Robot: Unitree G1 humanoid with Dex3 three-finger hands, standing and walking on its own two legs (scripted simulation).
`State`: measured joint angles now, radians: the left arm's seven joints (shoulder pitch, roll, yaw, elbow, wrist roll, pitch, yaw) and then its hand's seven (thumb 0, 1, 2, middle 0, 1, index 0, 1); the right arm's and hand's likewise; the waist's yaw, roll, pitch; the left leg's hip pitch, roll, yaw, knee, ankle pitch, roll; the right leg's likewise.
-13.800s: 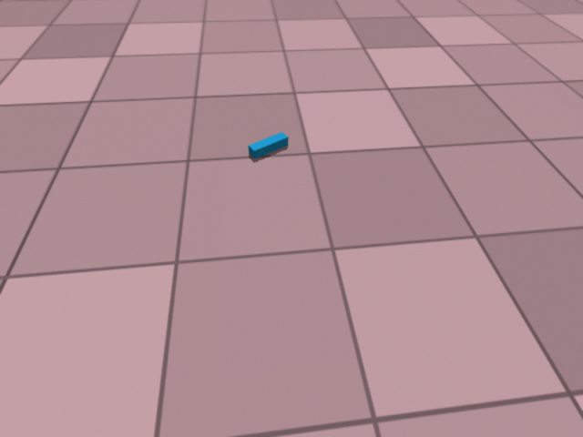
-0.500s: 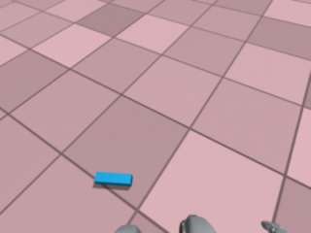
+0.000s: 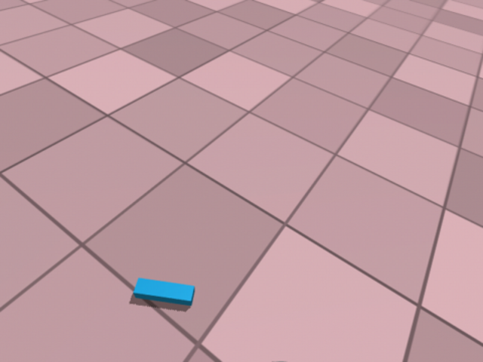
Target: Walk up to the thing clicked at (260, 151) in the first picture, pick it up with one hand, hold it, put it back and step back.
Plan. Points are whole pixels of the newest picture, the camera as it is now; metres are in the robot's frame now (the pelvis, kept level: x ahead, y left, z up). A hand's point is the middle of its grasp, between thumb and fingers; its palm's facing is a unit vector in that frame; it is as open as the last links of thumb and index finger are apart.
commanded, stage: stand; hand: left
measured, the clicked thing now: (165, 291) +0.51 +0.23 -0.73
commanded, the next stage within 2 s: none
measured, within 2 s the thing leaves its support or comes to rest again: neither
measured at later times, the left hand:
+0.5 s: hand out of the picture +0.10 +0.25 -0.13, palm faces -0.02 -0.93 -0.36, open 7.4 cm
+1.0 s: hand out of the picture +0.08 +0.24 -0.14, palm faces -0.02 -0.94 -0.34, open 7.4 cm
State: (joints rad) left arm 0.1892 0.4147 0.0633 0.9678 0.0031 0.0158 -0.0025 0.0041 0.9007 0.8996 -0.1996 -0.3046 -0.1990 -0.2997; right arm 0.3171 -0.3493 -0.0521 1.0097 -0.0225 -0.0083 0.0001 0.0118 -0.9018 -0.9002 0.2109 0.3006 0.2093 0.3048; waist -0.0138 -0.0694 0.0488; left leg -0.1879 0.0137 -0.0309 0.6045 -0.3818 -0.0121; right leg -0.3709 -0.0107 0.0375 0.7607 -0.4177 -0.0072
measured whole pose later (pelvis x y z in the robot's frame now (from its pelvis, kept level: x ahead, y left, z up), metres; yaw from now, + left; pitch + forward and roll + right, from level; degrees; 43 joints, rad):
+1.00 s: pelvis +0.00 -0.02 +0.02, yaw +0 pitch -2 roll +0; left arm 0.08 0.35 0.00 1.15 0.01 -0.02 -0.01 0.00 0.90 0.90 -0.20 -0.30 -0.20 -0.30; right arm 0.10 -0.35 -0.01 1.15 -0.01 -0.01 0.01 0.01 -0.91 -0.90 0.21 0.30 0.21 0.30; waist 0.00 0.00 0.06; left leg -0.06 0.03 -0.04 0.32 -0.23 -0.04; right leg -0.18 -0.01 0.00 0.36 -0.14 0.00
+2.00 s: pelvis +0.00 -0.02 +0.02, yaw +0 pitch -2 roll +0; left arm 0.10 0.36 0.00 1.14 0.01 -0.01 -0.01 0.00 0.90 0.90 -0.20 -0.30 -0.20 -0.30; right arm 0.14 -0.35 0.00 1.13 -0.01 -0.01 0.01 0.01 -0.91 -0.90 0.21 0.30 0.21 0.30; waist 0.00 0.00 0.06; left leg -0.05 0.04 -0.04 0.32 -0.24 -0.05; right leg -0.18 0.00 0.00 0.36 -0.14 0.00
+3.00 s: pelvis +0.06 +0.03 +0.00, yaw -4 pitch -3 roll +0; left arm 0.14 0.37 0.02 0.96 0.02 -0.01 0.00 0.00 0.90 0.90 -0.20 -0.31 -0.20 -0.30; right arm 0.18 -0.38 -0.06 0.95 -0.02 -0.01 0.01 0.01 -0.91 -0.90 0.21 0.30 0.21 0.30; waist 0.00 0.00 0.12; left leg -0.19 0.01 0.01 0.59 -0.34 0.02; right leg -0.22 -0.04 0.07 0.62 -0.34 0.02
